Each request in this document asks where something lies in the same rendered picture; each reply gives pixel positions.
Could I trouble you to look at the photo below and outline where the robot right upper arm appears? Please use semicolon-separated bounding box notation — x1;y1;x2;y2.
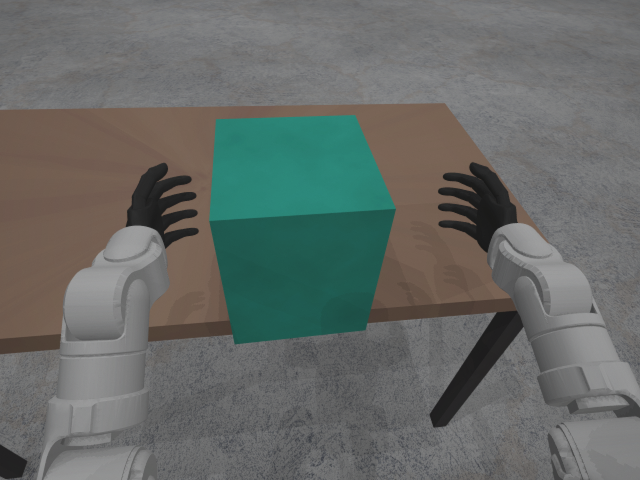
548;416;640;480

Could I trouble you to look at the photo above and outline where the robot left hand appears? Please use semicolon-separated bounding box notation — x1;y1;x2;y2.
126;163;199;249

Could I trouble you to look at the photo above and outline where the carton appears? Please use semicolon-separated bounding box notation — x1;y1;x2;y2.
209;115;396;344

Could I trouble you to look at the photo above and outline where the robot right hand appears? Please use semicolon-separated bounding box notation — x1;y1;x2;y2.
438;162;518;253

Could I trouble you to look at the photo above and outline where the robot left forearm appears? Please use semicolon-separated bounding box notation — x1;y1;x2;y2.
35;226;170;480

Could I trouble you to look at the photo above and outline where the robot left upper arm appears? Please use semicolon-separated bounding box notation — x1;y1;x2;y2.
43;445;157;480

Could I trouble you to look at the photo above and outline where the table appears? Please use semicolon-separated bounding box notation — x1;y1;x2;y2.
0;103;550;479

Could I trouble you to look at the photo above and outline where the robot right forearm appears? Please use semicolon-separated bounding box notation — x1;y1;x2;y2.
487;223;640;418

